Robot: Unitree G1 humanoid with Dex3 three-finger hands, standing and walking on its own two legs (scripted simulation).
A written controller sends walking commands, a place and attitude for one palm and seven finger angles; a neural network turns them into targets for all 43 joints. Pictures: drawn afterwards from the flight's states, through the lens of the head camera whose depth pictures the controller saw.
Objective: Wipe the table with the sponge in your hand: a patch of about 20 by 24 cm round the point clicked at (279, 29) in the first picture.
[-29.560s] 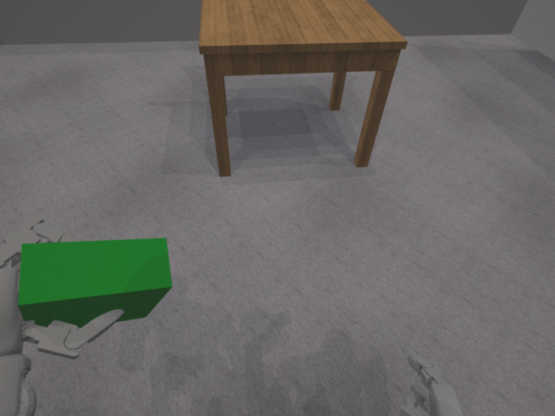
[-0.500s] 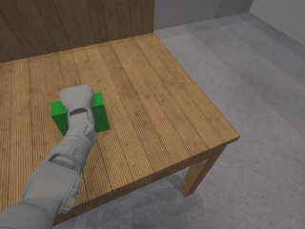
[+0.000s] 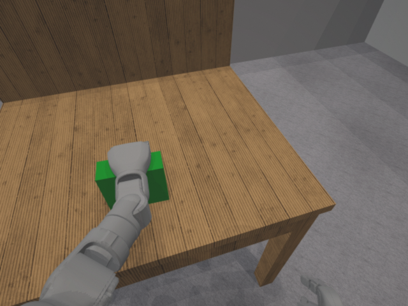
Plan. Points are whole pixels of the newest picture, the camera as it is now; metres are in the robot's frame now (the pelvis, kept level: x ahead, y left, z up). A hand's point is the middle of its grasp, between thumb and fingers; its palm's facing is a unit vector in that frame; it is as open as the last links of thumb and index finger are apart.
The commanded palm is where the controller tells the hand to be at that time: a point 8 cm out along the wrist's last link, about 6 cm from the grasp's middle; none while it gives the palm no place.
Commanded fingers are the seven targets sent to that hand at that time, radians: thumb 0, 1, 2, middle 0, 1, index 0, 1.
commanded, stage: wipe back along the third lane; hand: left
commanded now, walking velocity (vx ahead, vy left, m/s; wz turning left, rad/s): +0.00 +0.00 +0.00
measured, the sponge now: (137, 187) +0.38 +0.20 -0.02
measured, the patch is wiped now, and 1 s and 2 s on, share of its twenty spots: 1.00 1.00 1.00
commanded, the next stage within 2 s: slide back across to the middle lane in 0.86 s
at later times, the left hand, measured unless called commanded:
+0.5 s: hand (138, 190) +0.34 +0.18 +0.03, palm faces -0.04 -0.03 -1.00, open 9.7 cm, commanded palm +0.29 +0.16 +0.06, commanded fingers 0.00 0.10 1.30 -1.20 -1.60 -1.20 -1.60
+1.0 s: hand (141, 207) +0.30 +0.16 +0.03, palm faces -0.01 -0.05 -1.00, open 9.7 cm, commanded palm +0.26 +0.15 +0.06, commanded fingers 0.00 0.10 1.30 -1.20 -1.60 -1.20 -1.60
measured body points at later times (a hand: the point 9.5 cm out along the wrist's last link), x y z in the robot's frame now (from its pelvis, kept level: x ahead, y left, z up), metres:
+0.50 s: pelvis +0.00 -0.02 +0.00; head -0.01 -0.04 +0.45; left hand +0.34 +0.17 +0.09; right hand +0.18 -0.26 -0.10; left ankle +0.00 +0.09 -0.73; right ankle -0.04 -0.11 -0.73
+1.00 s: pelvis -0.01 -0.02 +0.00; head -0.03 -0.05 +0.45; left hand +0.30 +0.16 +0.09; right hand +0.21 -0.24 -0.09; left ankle +0.00 +0.09 -0.73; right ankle -0.04 -0.11 -0.73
